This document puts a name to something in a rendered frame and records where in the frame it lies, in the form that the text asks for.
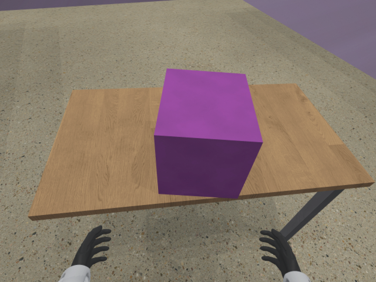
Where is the table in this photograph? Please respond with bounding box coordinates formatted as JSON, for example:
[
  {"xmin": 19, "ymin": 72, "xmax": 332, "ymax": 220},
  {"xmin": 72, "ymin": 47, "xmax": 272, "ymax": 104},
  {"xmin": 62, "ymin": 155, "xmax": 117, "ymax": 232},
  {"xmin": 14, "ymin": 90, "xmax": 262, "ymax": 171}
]
[{"xmin": 28, "ymin": 83, "xmax": 375, "ymax": 241}]

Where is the carton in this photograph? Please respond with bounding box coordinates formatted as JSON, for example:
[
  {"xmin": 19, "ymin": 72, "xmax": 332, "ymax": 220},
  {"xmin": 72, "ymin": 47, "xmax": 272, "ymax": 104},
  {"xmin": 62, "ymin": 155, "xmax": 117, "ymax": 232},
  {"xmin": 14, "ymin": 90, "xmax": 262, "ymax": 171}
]
[{"xmin": 154, "ymin": 68, "xmax": 263, "ymax": 199}]

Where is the left robot hand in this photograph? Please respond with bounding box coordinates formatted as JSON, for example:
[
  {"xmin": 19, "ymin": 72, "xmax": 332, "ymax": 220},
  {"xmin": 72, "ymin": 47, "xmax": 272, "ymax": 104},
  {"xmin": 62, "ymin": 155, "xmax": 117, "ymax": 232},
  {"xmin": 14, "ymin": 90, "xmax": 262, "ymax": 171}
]
[{"xmin": 71, "ymin": 226, "xmax": 111, "ymax": 268}]

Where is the right robot hand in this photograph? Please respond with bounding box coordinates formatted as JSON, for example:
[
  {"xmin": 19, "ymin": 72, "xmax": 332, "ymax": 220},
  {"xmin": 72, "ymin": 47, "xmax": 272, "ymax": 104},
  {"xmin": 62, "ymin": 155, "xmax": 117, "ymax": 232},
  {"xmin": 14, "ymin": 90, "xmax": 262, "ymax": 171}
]
[{"xmin": 259, "ymin": 229, "xmax": 301, "ymax": 278}]

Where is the left robot forearm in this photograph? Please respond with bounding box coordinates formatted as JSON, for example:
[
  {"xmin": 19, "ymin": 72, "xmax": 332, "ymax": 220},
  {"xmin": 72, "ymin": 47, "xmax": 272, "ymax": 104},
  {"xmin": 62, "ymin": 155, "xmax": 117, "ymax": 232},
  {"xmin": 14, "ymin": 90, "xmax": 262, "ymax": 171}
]
[{"xmin": 58, "ymin": 265, "xmax": 90, "ymax": 282}]

